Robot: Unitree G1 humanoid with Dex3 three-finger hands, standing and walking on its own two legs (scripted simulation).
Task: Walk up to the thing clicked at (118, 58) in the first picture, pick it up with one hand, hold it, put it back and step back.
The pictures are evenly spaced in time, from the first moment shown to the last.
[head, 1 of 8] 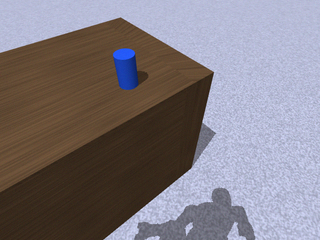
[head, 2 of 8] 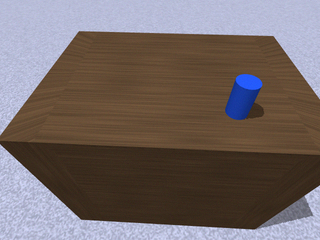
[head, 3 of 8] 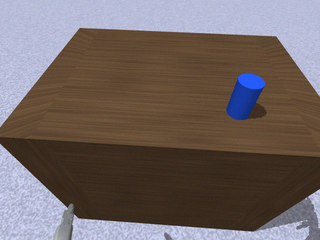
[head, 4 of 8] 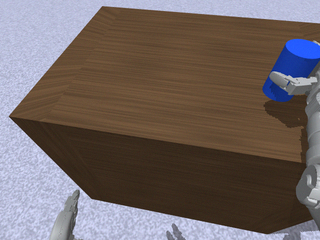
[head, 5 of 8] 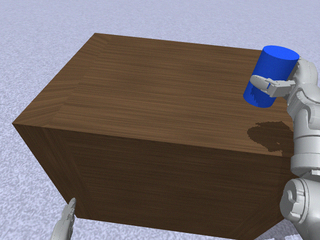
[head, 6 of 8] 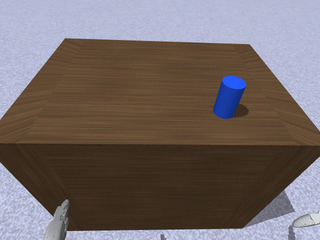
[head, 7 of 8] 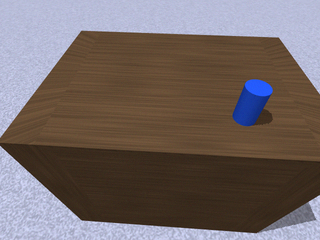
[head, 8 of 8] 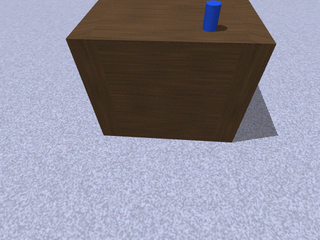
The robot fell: no
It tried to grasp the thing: yes
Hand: right
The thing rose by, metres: 0.24
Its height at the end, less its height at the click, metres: +0.00
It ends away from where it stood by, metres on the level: 0.01
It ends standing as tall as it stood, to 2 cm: yes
